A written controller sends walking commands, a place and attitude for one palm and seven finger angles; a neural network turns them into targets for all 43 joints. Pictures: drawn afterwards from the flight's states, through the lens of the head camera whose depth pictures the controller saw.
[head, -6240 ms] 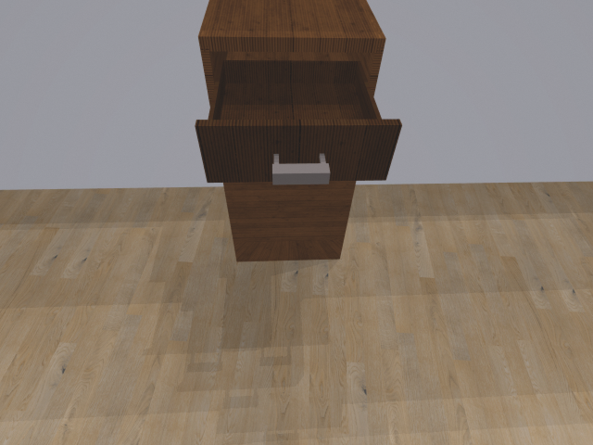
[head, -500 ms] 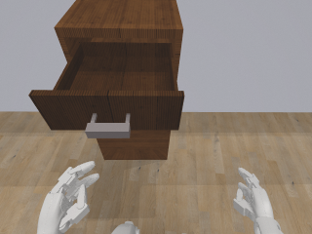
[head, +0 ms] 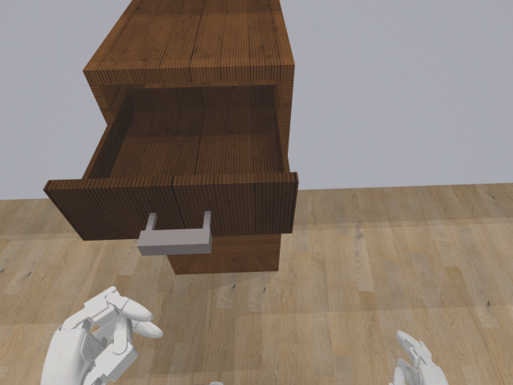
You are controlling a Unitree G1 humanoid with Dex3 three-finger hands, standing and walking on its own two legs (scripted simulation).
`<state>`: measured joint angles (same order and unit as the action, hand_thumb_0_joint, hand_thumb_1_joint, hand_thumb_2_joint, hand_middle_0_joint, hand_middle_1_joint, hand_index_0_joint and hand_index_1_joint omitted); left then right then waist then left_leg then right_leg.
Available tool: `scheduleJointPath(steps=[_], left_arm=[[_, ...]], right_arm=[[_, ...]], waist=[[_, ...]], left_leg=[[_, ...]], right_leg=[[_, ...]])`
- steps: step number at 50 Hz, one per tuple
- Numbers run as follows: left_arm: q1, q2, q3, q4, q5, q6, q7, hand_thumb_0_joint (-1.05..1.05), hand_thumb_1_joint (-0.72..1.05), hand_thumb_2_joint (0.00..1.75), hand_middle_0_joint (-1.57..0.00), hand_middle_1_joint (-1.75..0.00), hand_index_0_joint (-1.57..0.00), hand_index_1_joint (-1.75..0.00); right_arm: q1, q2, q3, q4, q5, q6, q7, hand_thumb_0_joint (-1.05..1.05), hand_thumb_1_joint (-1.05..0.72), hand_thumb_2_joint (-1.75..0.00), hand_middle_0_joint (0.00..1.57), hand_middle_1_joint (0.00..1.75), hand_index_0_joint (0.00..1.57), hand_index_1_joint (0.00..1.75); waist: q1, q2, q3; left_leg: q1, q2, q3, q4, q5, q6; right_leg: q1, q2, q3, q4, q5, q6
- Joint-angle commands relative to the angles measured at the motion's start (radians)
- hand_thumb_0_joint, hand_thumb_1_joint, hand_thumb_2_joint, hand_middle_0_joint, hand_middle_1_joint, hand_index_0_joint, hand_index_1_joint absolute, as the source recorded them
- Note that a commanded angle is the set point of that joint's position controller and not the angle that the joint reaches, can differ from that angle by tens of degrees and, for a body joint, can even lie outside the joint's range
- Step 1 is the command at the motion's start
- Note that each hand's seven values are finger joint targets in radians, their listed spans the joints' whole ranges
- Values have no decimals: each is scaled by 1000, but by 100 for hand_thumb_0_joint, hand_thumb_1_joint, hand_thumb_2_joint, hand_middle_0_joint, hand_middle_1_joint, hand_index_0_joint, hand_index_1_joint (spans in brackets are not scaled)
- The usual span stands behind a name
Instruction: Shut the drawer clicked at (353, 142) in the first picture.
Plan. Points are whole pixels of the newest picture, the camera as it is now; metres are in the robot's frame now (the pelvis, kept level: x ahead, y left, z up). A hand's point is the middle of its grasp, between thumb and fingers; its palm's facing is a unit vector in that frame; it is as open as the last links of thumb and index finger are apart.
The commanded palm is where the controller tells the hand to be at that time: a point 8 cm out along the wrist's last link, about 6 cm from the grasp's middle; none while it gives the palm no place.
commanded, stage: raise the hand and make a fist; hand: left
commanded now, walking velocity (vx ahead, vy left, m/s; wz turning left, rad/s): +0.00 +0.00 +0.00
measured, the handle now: (178, 229) +0.34 +0.15 +0.07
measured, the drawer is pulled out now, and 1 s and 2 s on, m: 0.29 0.29 0.29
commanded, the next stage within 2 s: bring the fist close to the handle in 1.00 s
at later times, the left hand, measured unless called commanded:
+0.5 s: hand (116, 338) +0.15 +0.15 +0.15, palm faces +0.06 -1.00 -0.02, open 3.2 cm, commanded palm +0.11 +0.20 +0.16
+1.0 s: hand (134, 333) +0.15 +0.13 +0.16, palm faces +0.06 -1.00 -0.02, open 3.3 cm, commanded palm +0.11 +0.17 +0.17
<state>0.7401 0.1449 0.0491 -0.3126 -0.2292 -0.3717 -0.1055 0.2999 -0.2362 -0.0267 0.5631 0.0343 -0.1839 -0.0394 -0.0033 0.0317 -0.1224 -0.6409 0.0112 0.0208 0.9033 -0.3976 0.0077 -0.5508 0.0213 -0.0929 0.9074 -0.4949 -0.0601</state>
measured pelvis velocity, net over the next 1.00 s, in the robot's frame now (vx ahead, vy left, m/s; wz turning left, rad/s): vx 0.00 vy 0.01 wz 0.01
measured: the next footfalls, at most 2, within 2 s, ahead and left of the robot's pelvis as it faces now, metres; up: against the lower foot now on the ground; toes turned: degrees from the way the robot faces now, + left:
none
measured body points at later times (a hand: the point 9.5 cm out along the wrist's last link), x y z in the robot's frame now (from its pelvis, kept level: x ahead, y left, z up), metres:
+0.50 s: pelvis +0.00 +0.03 +0.01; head -0.01 +0.02 +0.46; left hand +0.14 +0.21 +0.15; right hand +0.21 -0.16 -0.04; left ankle +0.03 +0.12 -0.69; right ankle -0.02 -0.08 -0.69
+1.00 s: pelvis +0.00 +0.01 +0.01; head -0.02 -0.01 +0.46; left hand +0.14 +0.18 +0.17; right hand +0.20 -0.20 -0.04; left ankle +0.03 +0.12 -0.69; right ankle -0.02 -0.08 -0.69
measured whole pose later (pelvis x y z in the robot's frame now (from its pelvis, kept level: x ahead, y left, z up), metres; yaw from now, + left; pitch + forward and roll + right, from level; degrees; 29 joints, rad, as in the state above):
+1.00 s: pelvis +0.00 +0.01 +0.01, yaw +1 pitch +2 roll -1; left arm 0.78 0.15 -0.10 -0.68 -0.15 -0.09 0.01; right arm 0.28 -0.24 0.04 0.45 0.05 -0.19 0.00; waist 0.02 0.06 -0.11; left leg -0.49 0.00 0.02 0.83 -0.38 0.03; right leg -0.39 0.01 -0.10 0.81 -0.47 -0.04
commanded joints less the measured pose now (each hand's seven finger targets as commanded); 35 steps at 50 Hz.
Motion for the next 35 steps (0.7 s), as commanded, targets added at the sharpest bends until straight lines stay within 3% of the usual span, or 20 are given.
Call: scheduleJointPath(steps=[1,3,4,7,10,15,18,19,20,23,25,29,35], left_arm=[[24,67,-28,-281,17,-87,2,0,90,90,-112,-130,-112,-130],[26,89,-14,-306,30,-79,25,0,90,90,-116,-134,-116,-134],[42,69,-28,-314,31,-70,31,0,90,90,-118,-136,-118,-136],[42,59,-51,-376,33,-42,47,0,90,90,-124,-143,-124,-143],[56,43,-78,-409,46,7,59,0,90,90,-130,-149,-130,-149],[44,42,-116,-462,72,104,70,0,90,90,-140,-160,-140,-160],[49,72,-88,-490,84,149,87,0,90,90,-140,-160,-140,-160],[41,44,-118,-505,85,163,88,0,90,90,-140,-160,-140,-160],[5,51,-114,-527,80,170,92,0,90,90,-140,-160,-140,-160],[10,64,-94,-556,75,190,102,0,90,90,-140,-160,-140,-160],[-15,49,-124,-593,75,200,101,0,90,90,-140,-160,-140,-160],[9,45,-138,-631,85,228,104,0,90,90,-140,-160,-140,-160],[50,46,-118,-587,82,278,108,0,90,90,-140,-160,-140,-160]], right_arm=[[-139,-94,-28,-220,2,-78,3,0,-90,-90,20,30,20,30],[-145,-94,-28,-227,2,-71,-1,0,-90,-90,20,30,20,30],[-138,-90,-26,-238,3,-64,0,0,-90,-90,20,30,20,30],[-143,-89,-16,-265,8,-58,3,0,-90,-90,20,30,20,30],[-136,-87,-8,-281,11,-44,11,0,-90,-90,20,30,20,30],[-147,-86,12,-307,13,-25,19,0,-90,-90,20,30,20,30],[-163,-85,21,-310,12,-18,20,0,-90,-90,20,30,20,30],[-155,-82,27,-318,13,-15,22,0,-90,-90,20,30,20,30],[-155,-84,30,-323,14,-17,22,0,-90,-90,20,30,20,30],[-163,-85,32,-320,16,-28,24,0,-90,-90,20,30,20,30],[-157,-84,39,-323,19,-38,28,0,-90,-90,20,30,20,30],[-161,-85,39,-322,22,-56,33,0,-90,-90,20,30,20,30],[-177,-85,34,-315,24,-42,33,0,-90,-90,20,30,20,30]], waist=[[-2,-41,-73],[2,-51,-64],[8,-51,-83],[13,-15,-102],[17,-25,-103],[13,-8,-35],[27,-2,-11],[18,2,-5],[14,-11,-7],[26,-24,-7],[17,3,-9],[26,3,-7],[30,-50,41]], left_leg=[[118,-10,-39,-80,185,42],[129,-5,-45,-91,156,45],[135,-8,-43,-100,144,44],[167,0,-51,-119,163,43],[192,7,-60,-136,193,41],[198,16,-76,-175,144,38],[205,19,-83,-197,125,35],[212,18,-81,-204,112,34],[214,18,-84,-205,110,35],[223,20,-88,-216,104,32],[235,19,-86,-222,100,32],[245,18,-88,-237,98,32],[227,9,-69,-247,87,33]], right_leg=[[-7,-33,71,-164,284,69],[-29,-22,60,-171,210,60],[-23,-18,53,-169,188,56],[-12,-12,28,-153,207,47],[7,-8,10,-149,233,45],[4,-7,-1,-173,182,43],[19,-6,-3,-189,159,38],[15,-5,-6,-192,150,39],[19,-6,-4,-197,150,40],[39,-5,-4,-211,141,37],[41,-8,-4,-215,135,38],[60,-10,-2,-227,132,35],[77,-13,6,-260,131,42]])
